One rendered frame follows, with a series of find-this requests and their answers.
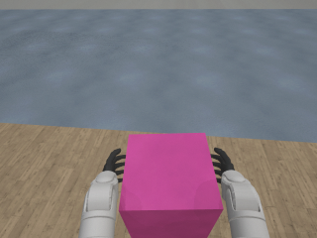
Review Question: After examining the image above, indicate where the robot left hand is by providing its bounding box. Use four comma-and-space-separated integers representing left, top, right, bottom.
102, 148, 126, 182

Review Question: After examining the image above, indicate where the left robot forearm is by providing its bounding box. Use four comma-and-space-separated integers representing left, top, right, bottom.
78, 171, 119, 238

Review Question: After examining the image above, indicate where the carton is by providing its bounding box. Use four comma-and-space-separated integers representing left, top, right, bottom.
118, 133, 224, 238

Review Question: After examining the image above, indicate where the right robot forearm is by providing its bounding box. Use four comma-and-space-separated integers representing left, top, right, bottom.
221, 170, 270, 238

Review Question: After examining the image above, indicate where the robot right hand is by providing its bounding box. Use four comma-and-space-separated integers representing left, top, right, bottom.
210, 147, 235, 183

